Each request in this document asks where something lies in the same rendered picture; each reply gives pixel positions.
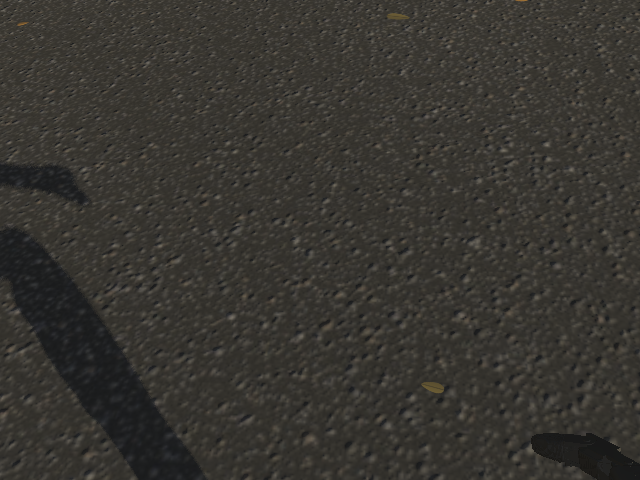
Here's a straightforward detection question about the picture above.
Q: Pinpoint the right robot hand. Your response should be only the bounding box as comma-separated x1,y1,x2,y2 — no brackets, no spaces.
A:
531,433,640,480

